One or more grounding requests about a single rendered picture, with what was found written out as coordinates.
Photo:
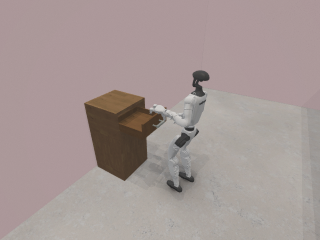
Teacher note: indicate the robot left forearm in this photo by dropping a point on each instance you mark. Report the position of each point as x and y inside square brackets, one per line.
[172, 115]

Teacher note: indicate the robot right foot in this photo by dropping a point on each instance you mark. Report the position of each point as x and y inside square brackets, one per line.
[184, 176]

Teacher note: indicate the robot left upper arm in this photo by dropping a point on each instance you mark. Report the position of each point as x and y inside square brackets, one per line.
[189, 102]

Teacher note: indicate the drawer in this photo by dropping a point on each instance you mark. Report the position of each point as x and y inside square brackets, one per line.
[138, 122]

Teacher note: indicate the robot right hand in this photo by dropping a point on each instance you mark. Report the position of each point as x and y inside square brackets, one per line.
[179, 114]

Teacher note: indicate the cabinet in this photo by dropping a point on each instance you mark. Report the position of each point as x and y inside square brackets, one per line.
[116, 152]

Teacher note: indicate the robot left hand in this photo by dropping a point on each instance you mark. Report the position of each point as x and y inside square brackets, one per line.
[159, 109]

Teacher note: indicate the left robot thigh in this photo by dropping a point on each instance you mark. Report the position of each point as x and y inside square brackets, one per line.
[177, 142]

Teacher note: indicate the handle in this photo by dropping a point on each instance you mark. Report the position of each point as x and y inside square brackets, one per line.
[161, 122]

